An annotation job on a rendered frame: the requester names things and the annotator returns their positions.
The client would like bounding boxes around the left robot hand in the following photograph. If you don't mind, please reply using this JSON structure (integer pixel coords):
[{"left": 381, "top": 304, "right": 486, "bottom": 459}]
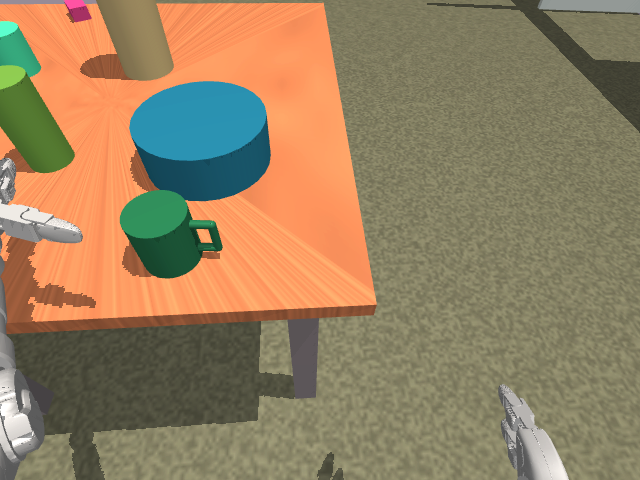
[{"left": 0, "top": 158, "right": 83, "bottom": 243}]

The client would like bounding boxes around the left robot arm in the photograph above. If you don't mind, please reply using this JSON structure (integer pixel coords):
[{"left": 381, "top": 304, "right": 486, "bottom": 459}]
[{"left": 0, "top": 237, "right": 45, "bottom": 480}]

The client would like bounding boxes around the right robot hand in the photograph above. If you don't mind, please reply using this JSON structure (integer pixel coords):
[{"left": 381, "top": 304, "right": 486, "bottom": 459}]
[{"left": 498, "top": 384, "right": 569, "bottom": 480}]

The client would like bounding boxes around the table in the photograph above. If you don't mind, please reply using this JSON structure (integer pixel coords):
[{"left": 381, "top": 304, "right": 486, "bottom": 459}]
[{"left": 0, "top": 3, "right": 377, "bottom": 415}]

